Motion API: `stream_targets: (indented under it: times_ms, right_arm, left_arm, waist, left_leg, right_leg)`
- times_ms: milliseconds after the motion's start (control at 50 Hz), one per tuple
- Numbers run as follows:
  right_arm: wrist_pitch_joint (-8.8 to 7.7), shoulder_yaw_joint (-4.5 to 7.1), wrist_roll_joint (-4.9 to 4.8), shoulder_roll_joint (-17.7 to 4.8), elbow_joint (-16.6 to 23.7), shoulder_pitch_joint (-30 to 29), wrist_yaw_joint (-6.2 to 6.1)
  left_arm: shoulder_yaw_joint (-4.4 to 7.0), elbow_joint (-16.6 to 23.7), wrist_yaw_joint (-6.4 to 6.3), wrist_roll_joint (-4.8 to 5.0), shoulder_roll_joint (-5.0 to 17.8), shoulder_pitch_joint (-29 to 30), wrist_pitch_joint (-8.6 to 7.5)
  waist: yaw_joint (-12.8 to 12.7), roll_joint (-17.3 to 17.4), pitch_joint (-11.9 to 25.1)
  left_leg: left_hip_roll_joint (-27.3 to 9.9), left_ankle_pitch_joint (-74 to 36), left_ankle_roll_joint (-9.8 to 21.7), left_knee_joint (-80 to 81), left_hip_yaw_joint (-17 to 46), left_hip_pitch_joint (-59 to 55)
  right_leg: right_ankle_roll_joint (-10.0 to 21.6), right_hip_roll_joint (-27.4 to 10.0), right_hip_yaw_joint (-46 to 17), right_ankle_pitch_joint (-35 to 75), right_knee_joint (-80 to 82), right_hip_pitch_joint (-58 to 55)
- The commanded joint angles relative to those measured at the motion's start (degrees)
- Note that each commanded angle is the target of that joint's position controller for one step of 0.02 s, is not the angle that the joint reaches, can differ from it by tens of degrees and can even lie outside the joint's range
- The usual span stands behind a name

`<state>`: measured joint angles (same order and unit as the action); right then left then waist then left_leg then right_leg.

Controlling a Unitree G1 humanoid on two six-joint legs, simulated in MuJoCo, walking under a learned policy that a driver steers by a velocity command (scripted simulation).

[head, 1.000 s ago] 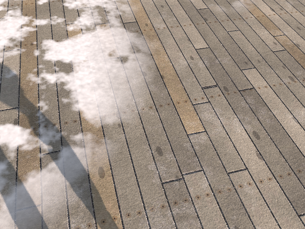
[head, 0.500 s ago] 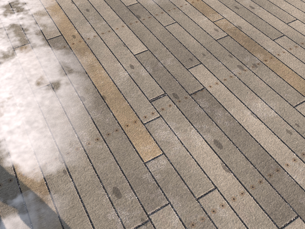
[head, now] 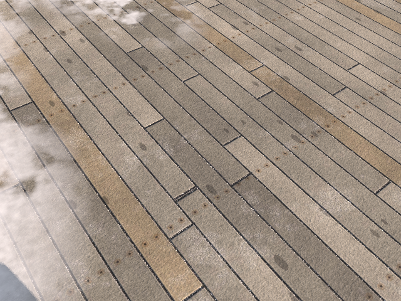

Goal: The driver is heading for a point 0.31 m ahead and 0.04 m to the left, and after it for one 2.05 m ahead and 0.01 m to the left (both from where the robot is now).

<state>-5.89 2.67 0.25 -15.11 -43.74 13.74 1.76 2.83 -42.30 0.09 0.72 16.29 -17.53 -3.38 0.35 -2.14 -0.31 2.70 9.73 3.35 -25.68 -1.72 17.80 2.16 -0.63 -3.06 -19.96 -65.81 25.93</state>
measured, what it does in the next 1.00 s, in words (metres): walks ahead: right foot, then left foot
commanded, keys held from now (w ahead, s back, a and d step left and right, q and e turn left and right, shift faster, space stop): w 0.52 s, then no key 0.48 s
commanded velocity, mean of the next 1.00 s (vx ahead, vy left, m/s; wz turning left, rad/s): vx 0.36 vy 0.00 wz -0.02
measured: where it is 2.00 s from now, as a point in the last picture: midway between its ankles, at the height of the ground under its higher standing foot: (204, 219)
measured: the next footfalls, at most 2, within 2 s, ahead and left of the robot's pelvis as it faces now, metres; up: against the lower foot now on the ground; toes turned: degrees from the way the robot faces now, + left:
right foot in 0.38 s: +0.38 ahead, -0.15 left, +0.00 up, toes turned -1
left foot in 0.84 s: +0.57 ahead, +0.07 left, +0.00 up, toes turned +0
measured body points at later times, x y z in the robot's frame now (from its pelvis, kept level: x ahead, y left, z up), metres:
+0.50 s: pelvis +0.27 -0.06 -0.01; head +0.30 -0.07 +0.44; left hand +0.44 +0.20 -0.09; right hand +0.30 -0.34 -0.14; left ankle +0.13 +0.08 -0.65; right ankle +0.34 -0.15 -0.74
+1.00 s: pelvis +0.44 -0.03 -0.01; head +0.46 -0.02 +0.44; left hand +0.52 +0.24 -0.14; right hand +0.60 -0.27 -0.11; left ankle +0.53 +0.07 -0.74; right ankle +0.38 -0.16 -0.71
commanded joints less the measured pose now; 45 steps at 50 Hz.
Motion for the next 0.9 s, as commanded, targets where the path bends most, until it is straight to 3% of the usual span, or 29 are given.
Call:
stream_targets:
  times_ms: [20,80,180,280,340,360,380,400,420,440,460,480,500,540,600,680,760,800,840,860,880,900]
  right_arm:
    - [-0.74,1.22,-0.04,-6.1,2.3,1.2,-0.11]
    - [-0.68,1.81,-0.39,-8.3,0.8,2.8,-0.65]
    - [0.35,1.80,-1.12,-9.2,-1.5,6.6,-1.25]
    - [1.69,1.95,-1.44,-10.1,-4.0,10.5,-1.47]
    - [2.49,2.48,-1.60,-11.4,-4.5,9.4,-1.95]
    - [2.72,2.59,-1.71,-11.9,-4.3,8.1,-2.09]
    - [2.84,2.15,-1.46,-10.8,-4.0,7.7,-2.20]
    - [2.58,0.87,0.05,-7.9,-2.3,7.5,-2.32]
    - [1.29,-1.18,-0.32,-1.1,-2.0,15.7,-1.67]
    - [0.32,0.25,-1.55,-7.5,-2.8,11.7,-1.26]
    - [-0.24,1.03,-2.58,-9.9,-0.7,5.4,-1.03]
    - [-0.32,0.91,-2.15,-9.2,-0.1,2.3,-1.25]
    - [-0.10,1.12,-1.18,-8.6,0.0,1.5,-1.35]
    - [1.10,1.16,-0.97,-6.9,-0.8,4.1,-1.46]
    - [2.39,0.92,-0.06,-4.9,-0.7,3.9,-2.15]
    - [2.31,0.05,0.16,-2.8,0.5,-2.8,-1.82]
    - [2.25,0.38,0.03,-4.2,1.8,-7.7,-1.23]
    - [2.03,0.77,0.37,-5.4,2.2,-8.2,-0.94]
    - [1.67,1.46,0.99,-6.6,0.5,-3.9,-1.02]
    - [1.56,2.19,1.50,-10.0,0.3,-1.8,-1.56]
    - [2.05,2.15,2.05,-11.1,0.4,-1.4,-2.03]
    - [3.01,1.06,1.35,-5.8,-0.2,-0.1,-2.07]
  left_arm:
    - [1.44,4.4,-0.10,-0.16,4.0,0.2,-0.70]
    - [1.09,5.8,-0.41,-0.62,3.0,4.4,-0.52]
    - [0.39,7.5,0.39,-0.30,1.1,13.1,-1.29]
    - [0.36,10.2,2.03,0.45,1.4,20.3,-2.06]
    - [1.02,10.1,2.61,0.26,3.2,17.9,-2.48]
    - [1.78,8.8,2.40,-0.01,4.5,13.0,-2.53]
    - [3.13,6.2,1.86,-0.29,7.3,4.4,-2.44]
    - [4.25,4.3,1.12,-1.02,11.6,-6.7,-2.17]
    - [4.77,3.2,1.49,-0.87,15.1,-8.1,-2.01]
    - [3.48,3.3,1.42,-0.28,9.3,-8.6,-1.79]
    - [2.67,3.6,1.23,-0.19,7.7,-4.2,-1.80]
    - [2.21,4.0,1.28,-0.45,6.8,-0.1,-1.70]
    - [1.84,4.1,1.51,-0.80,5.6,2.5,-1.77]
    - [1.50,3.9,1.75,-1.19,4.3,4.8,-2.40]
    - [1.77,1.9,1.43,-1.24,5.7,5.0,-3.09]
    - [1.81,-0.3,0.29,-1.17,6.8,3.6,-1.88]
    - [1.75,-3.1,-0.13,-0.73,7.6,1.2,-0.73]
    - [1.79,-4.0,-0.33,-0.37,7.7,2.0,-0.13]
    - [1.38,-4.7,-0.59,0.03,6.4,2.4,0.35]
    - [0.87,-4.8,-0.70,-1.12,5.1,0.1,0.01]
    - [-0.26,-6.1,-0.47,-2.03,1.5,-7.8,-0.53]
    - [-0.70,-7.2,-0.63,-1.68,1.4,-7.2,0.00]
  waist:
    - [-0.4,7.8,1.7]
    - [0.3,6.2,0.3]
    - [3.4,6.0,-1.1]
    - [5.4,6.2,-3.5]
    - [2.6,7.5,-1.9]
    - [-0.6,7.6,1.1]
    - [-4.5,6.4,7.0]
    - [-8.3,-0.5,16.3]
    - [-3.9,-15.6,23.1]
    - [-6.7,-9.1,20.9]
    - [-6.2,-6.0,11.7]
    - [-4.3,-1.3,6.9]
    - [-2.6,-0.7,3.8]
    - [0.5,-2.5,2.6]
    - [2.2,-1.5,1.7]
    - [0.0,-2.1,2.2]
    - [-1.9,-2.4,3.1]
    - [-1.4,-2.7,3.2]
    - [0.9,-0.9,5.0]
    - [0.3,2.9,8.1]
    - [-3.1,11.3,14.2]
    - [-0.5,14.1,17.1]
  left_leg:
    - [-14.8,-4.7,9.9,15.1,18.0,-9.9]
    - [-14.8,-12.4,10.6,17.0,13.9,-10.0]
    - [-12.5,-14.3,8.1,17.0,7.7,-11.8]
    - [-15.9,-14.0,7.7,14.2,8.9,-18.0]
    - [-17.2,-23.9,6.2,9.2,9.0,-21.4]
    - [-15.8,-33.0,5.3,3.7,7.4,-20.8]
    - [-12.9,-36.4,3.7,-6.4,5.1,-17.1]
    - [-9.4,-19.9,1.6,-24.6,2.6,-4.7]
    - [0.6,21.3,-1.7,-42.9,3.6,17.9]
    - [-2.1,23.1,-1.1,-48.5,9.5,24.6]
    - [-4.9,17.8,-0.6,-48.5,7.9,27.4]
    - [-7.4,12.6,-0.9,-45.9,6.3,25.5]
    - [-8.8,9.6,-1.4,-42.8,6.0,23.2]
    - [-10.1,6.9,-2.5,-39.5,6.0,17.2]
    - [-9.2,4.5,-4.9,-33.4,4.5,15.1]
    - [-7.5,-8.9,-5.0,-17.1,2.8,10.8]
    - [-5.8,-12.3,-4.1,-8.9,3.6,8.2]
    - [-5.3,-8.9,-2.7,-5.9,3.8,7.4]
    - [-4.3,-17.1,-0.7,2.0,3.0,-0.7]
    - [-9.4,-39.4,1.3,0.6,7.4,-9.0]
    - [-18.2,-53.2,8.7,-3.7,15.6,-23.3]
    - [-22.0,-49.0,13.6,-1.7,21.0,-23.9]
  right_leg:
    - [-0.9,-5.4,-1.4,4.3,2.6,11.1]
    - [-2.5,-6.2,-0.4,10.1,9.9,14.3]
    - [-2.8,-4.7,1.5,23.4,26.3,11.9]
    - [-1.3,-2.9,2.3,21.7,34.0,11.9]
    - [1.2,-1.2,3.2,15.7,37.0,6.3]
    - [2.5,0.5,4.9,16.0,38.7,-1.3]
    - [4.4,0.5,4.9,18.0,38.9,-14.4]
    - [8.5,-10.7,-7.5,21.5,36.5,-32.8]
    - [17.6,-22.6,-33.8,10.7,42.1,-50.7]
    - [15.9,-21.2,-37.1,0.9,46.7,-48.4]
    - [13.4,-19.1,-28.7,2.0,48.2,-40.4]
    - [12.2,-16.6,-22.5,7.8,49.8,-31.9]
    - [12.0,-14.8,-18.5,13.1,51.5,-25.4]
    - [11.7,-12.4,-13.1,22.2,54.5,-18.5]
    - [12.2,-11.4,-4.8,45.4,53.9,-14.2]
    - [9.5,-8.0,2.1,48.1,52.9,-13.6]
    - [9.0,-10.0,0.4,43.2,50.3,-18.5]
    - [8.3,-11.0,-1.4,41.5,46.7,-20.8]
    - [5.5,-8.1,-1.3,36.3,40.2,-20.8]
    - [2.6,-4.5,0.6,30.0,34.6,-17.7]
    - [-0.8,-0.6,2.0,9.9,26.5,-7.7]
    - [-3.1,0.9,1.3,-10.1,20.8,-4.7]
